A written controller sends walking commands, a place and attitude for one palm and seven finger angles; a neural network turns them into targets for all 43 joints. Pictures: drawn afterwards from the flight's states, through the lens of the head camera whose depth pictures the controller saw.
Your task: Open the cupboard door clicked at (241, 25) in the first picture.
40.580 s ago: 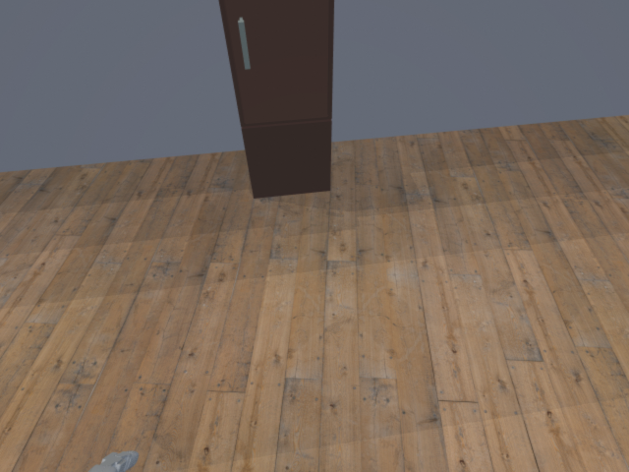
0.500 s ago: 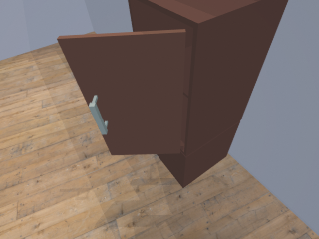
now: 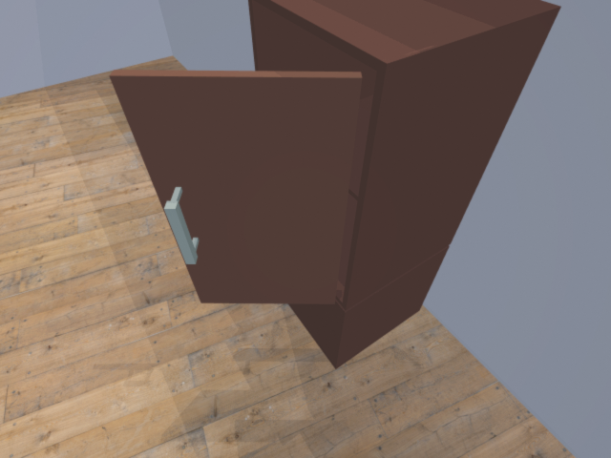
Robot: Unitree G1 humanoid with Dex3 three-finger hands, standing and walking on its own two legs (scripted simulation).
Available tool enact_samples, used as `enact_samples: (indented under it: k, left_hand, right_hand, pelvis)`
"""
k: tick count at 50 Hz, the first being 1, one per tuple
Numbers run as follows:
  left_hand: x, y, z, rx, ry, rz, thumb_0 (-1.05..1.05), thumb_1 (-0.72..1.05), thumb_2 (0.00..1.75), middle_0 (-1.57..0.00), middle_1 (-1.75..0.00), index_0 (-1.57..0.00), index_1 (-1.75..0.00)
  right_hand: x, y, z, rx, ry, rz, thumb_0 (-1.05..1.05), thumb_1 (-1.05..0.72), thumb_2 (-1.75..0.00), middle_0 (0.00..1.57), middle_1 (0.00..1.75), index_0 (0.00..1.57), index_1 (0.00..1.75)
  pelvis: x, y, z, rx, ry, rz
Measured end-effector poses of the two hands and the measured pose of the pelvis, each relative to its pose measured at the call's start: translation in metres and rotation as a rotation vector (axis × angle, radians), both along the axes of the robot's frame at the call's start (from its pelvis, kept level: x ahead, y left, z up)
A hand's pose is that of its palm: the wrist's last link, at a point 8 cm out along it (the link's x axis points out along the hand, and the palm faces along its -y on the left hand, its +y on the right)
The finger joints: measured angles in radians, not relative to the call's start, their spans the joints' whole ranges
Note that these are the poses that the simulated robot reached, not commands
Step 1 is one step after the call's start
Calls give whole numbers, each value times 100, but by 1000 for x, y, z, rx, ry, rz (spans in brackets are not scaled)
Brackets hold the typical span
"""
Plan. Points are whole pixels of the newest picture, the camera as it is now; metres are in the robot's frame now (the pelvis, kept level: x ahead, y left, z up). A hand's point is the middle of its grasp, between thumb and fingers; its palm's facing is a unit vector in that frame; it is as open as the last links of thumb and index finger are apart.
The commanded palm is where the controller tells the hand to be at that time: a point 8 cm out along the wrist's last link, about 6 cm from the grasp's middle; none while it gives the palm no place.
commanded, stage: look again from close up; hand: left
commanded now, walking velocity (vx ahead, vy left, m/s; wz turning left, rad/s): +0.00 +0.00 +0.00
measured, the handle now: (184, 227) +0.50 +0.26 -0.03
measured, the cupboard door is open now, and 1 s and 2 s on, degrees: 56 56 56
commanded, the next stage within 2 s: shuffle to correct the standing spot in 0.46 s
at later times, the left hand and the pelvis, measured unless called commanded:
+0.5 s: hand out of the picture +0.00 +0.19 -0.18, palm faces +0.01 -0.98 -0.19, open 7.4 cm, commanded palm none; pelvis +0.01 +0.02 +0.00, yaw +0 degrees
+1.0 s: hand out of the picture -0.01 +0.21 -0.17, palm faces +0.00 -0.98 -0.22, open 7.4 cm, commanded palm none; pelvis -0.04 +0.03 +0.00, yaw +0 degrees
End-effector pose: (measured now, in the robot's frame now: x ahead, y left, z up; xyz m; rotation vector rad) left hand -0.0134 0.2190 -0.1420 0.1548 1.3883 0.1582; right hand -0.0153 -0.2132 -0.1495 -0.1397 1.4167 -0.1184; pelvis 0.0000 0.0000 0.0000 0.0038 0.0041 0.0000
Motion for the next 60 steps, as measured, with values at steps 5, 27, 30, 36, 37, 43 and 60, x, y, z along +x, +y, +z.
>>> enact_samples:
  k: [5,27,30,36,37,43,60]
  left_hand:
    - [-3,0,-1,-9,21,2,1,90,90,-20,-30,-20,-30]
    - [14,19,-6,-15,1,-6,1,91,90,-20,-30,-20,-30]
    - [15,21,-6,-14,-1,-7,1,91,90,-20,-30,-20,-30]
    - [20,31,-4,7,-20,-9,1,90,90,-20,-30,-20,-30]
    - [20,32,-4,11,-24,-10,1,90,90,-20,-30,-20,-30]
    - [16,39,-4,31,-54,-23,1,90,90,-20,-30,-20,-30]
    - [-41,24,-14,-48,11,18,1,90,90,-20,-30,-20,-30]
  right_hand:
    - [-3,7,-1,5,18,-3,0,-91,-90,20,30,20,30]
    - [15,20,2,-20,-12,0,0,-91,-90,20,30,20,30]
    - [15,21,2,-23,-12,1,0,-91,-90,20,30,20,30]
    - [18,20,3,-39,-32,-6,0,-91,-90,20,30,20,30]
    - [18,20,3,-40,-37,-7,0,-91,-90,20,30,20,30]
    - [13,19,-1,-38,-71,-9,0,-91,-90,20,30,20,30]
    - [-45,22,5,-32,25,1,0,-91,-90,20,30,20,30]
  pelvis:
    - [4,4,0,2,1,-1]
    - [12,21,-1,2,-2,-4]
    - [12,23,-1,2,-3,-4]
    - [3,27,-1,8,-2,-8]
    - [1,27,-2,9,-3,-10]
    - [-21,29,-5,13,-11,-15]
    - [-32,29,-5,-8,-18,5]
